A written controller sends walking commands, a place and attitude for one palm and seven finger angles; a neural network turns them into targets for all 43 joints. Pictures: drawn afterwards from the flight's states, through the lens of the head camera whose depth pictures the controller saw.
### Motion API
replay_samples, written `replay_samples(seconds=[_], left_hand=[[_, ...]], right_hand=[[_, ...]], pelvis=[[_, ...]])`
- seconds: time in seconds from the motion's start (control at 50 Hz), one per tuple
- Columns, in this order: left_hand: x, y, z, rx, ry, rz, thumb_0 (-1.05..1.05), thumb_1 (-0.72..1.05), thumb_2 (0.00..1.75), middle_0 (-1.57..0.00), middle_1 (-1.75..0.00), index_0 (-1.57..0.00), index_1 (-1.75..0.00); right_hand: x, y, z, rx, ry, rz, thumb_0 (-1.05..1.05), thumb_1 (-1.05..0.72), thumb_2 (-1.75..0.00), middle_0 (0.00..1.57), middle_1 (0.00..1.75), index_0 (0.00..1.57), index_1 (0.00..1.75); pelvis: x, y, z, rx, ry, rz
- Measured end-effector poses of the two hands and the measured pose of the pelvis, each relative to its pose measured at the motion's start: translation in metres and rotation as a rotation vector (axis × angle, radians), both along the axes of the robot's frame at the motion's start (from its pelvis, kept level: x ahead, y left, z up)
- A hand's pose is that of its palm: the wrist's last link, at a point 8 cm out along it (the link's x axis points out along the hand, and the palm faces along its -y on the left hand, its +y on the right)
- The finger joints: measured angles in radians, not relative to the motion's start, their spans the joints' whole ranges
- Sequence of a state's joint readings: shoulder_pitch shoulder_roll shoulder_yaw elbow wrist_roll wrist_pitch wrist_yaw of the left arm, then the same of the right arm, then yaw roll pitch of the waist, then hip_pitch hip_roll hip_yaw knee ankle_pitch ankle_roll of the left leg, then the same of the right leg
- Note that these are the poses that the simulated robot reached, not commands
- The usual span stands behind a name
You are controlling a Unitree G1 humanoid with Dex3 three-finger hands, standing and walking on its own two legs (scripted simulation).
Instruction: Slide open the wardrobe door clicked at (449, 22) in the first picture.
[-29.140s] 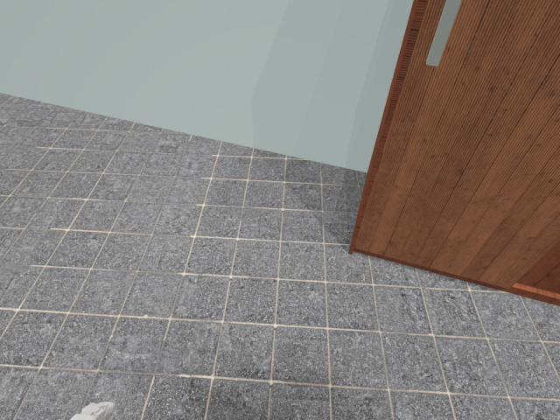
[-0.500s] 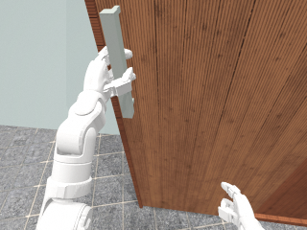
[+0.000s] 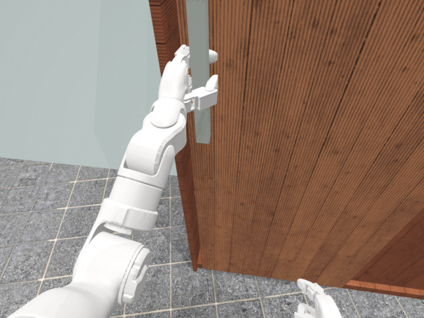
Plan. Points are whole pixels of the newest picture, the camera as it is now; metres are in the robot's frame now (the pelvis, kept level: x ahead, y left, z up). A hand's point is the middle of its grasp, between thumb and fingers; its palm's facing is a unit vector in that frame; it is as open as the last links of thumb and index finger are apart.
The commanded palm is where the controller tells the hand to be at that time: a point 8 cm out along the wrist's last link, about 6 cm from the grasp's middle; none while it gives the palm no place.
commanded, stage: step sideways, sliding the door along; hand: left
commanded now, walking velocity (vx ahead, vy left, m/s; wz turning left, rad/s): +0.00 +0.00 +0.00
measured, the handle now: (203, 76) +0.46 +0.07 +0.25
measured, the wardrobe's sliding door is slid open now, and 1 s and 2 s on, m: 0.02 0.09 0.43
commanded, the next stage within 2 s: none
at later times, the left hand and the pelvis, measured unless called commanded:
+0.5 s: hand (230, 96) +0.42 +0.01 +0.24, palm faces +0.00 -1.00 -0.07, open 6.6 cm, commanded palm +0.41 +0.05 +0.24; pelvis +0.00 -0.07 -0.01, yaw -1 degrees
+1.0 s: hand (250, 96) +0.43 -0.02 +0.24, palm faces +0.34 -0.93 -0.12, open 6.7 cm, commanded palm +0.39 -0.04 +0.24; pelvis +0.03 -0.24 -0.03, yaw +5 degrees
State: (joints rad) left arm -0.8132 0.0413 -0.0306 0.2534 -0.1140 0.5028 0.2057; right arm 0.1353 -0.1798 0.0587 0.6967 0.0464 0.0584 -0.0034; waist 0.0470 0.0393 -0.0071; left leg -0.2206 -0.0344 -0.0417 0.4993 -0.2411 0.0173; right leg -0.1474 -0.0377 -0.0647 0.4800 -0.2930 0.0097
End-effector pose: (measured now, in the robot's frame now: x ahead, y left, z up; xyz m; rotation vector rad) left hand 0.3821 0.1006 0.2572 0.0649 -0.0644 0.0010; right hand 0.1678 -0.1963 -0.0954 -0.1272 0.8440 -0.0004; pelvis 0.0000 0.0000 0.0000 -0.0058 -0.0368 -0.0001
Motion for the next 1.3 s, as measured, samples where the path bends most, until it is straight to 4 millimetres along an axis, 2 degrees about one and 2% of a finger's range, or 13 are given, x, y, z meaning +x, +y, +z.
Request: replay_samples(seconds=[0.08, 0.2, 0.3, 0.4, 0.5, 0.58, 0.64, 0.74, 0.82, 0.94, 1.02, 1.12, 1.3], left_hand=[[0.0, -0.006, 0.0, 0.0, -0.005, -0.011, -0.02, 0.69, 0.77, -0.32, -1.37, -0.22, -1.37], [0.008, -0.011, -0.011, 0.009, -0.18, -0.073, -0.06, 0.63, 0.79, -0.39, -1.38, -0.23, -1.36], [0.012, -0.019, -0.015, -0.002, -0.262, -0.064, -0.08, 0.62, 0.82, -0.43, -1.4, -0.23, -1.36], [0.016, -0.027, -0.02, -0.012, -0.342, -0.036, -0.1, 0.61, 0.84, -0.45, -1.4, -0.24, -1.36], [0.017, -0.032, -0.022, 0.001, -0.377, -0.026, -0.14, 0.61, 0.83, -0.48, -1.4, -0.24, -1.34], [0.017, -0.034, -0.025, 0.02, -0.413, -0.016, -0.18, 0.61, 0.82, -0.51, -1.4, -0.22, -1.28], [0.017, -0.037, -0.026, 0.022, -0.422, -0.001, -0.19, 0.63, 0.82, -0.51, -1.4, -0.2, -1.25], [0.015, -0.044, -0.025, 0.001, -0.403, 0.047, -0.14, 0.67, 0.85, -0.51, -1.41, -0.2, -1.29], [0.014, -0.05, -0.025, 0.012, -0.398, 0.104, -0.14, 0.65, 0.85, -0.51, -1.41, -0.24, -1.27], [0.011, -0.065, -0.025, 0.078, -0.413, 0.24, -0.16, 0.62, 0.83, -0.48, -1.41, -0.28, -1.2], [0.009, -0.079, -0.024, 0.133, -0.406, 0.307, -0.2, 0.62, 0.85, -0.49, -1.42, -0.26, -1.16], [0.009, -0.097, -0.025, 0.103, -0.424, 0.286, -0.19, 0.62, 0.84, -0.48, -1.42, -0.27, -1.16], [0.007, -0.14, -0.026, 0.08, -0.423, 0.286, -0.18, 0.62, 0.83, -0.47, -1.43, -0.28, -1.12]], right_hand=[[-0.017, -0.008, -0.003, -0.017, 0.011, -0.022, 0.01, -0.91, -0.9, 0.2, 0.3, 0.2, 0.3], [-0.04, -0.03, -0.009, -0.056, 0.012, -0.12, 0.01, -0.91, -0.9, 0.2, 0.3, 0.2, 0.3], [-0.054, -0.053, -0.023, -0.062, 0.079, -0.144, 0.01, -0.91, -0.9, 0.2, 0.3, 0.2, 0.3], [-0.052, -0.085, -0.039, -0.091, 0.139, -0.136, 0.01, -0.91, -0.9, 0.2, 0.3, 0.2, 0.3], [-0.033, -0.109, -0.029, -0.143, 0.154, -0.11, 0.01, -0.91, -0.9, 0.2, 0.3, 0.2, 0.3], [-0.003, -0.12, -0.026, -0.175, 0.084, -0.09, 0.01, -0.91, -0.9, 0.2, 0.3, 0.2, 0.3], [0.017, -0.123, -0.022, -0.13, 0.023, -0.088, 0.01, -0.91, -0.9, 0.2, 0.3, 0.2, 0.3], [0.036, -0.124, -0.012, -0.068, 0.005, -0.019, 0.01, -0.91, -0.9, 0.2, 0.3, 0.2, 0.3], [0.046, -0.135, -0.01, -0.045, 0.018, 0.06, 0.01, -0.91, -0.9, 0.2, 0.3, 0.2, 0.3], [0.075, -0.177, -0.03, -0.003, -0.007, 0.166, 0.01, -0.9, -0.9, 0.2, 0.3, 0.21, 0.3], [0.097, -0.218, -0.041, -0.027, -0.018, 0.143, 0.01, -0.9, -0.9, 0.2, 0.3, 0.21, 0.3], [0.109, -0.257, -0.031, -0.112, -0.014, 0.102, 0.01, -0.91, -0.9, 0.2, 0.3, 0.2, 0.3], [0.118, -0.293, 0.001, -0.062, -0.01, 0.162, 0.01, -0.91, -0.9, 0.2, 0.3, 0.2, 0.3]], pelvis=[[-0.008, -0.001, 0.0, -0.001, -0.002, -0.005], [-0.018, -0.009, -0.003, 0.007, 0.027, -0.05], [-0.018, -0.031, -0.004, 0.001, 0.032, -0.05], [-0.014, -0.057, -0.013, -0.01, 0.02, -0.032], [-0.005, -0.071, -0.006, 0.028, 0.016, -0.016], [0.003, -0.078, -0.015, 0.033, 0.023, -0.012], [0.0, -0.089, -0.015, 0.037, -0.011, -0.021], [-0.002, -0.119, -0.005, -0.027, -0.022, -0.013], [0.003, -0.156, -0.003, -0.06, -0.019, 0.001], [0.022, -0.227, -0.025, -0.053, -0.007, 0.042], [0.028, -0.246, -0.027, -0.053, -0.007, 0.106], [0.037, -0.255, -0.024, -0.034, -0.013, 0.092], [0.056, -0.308, -0.002, -0.063, -0.033, 0.066]])
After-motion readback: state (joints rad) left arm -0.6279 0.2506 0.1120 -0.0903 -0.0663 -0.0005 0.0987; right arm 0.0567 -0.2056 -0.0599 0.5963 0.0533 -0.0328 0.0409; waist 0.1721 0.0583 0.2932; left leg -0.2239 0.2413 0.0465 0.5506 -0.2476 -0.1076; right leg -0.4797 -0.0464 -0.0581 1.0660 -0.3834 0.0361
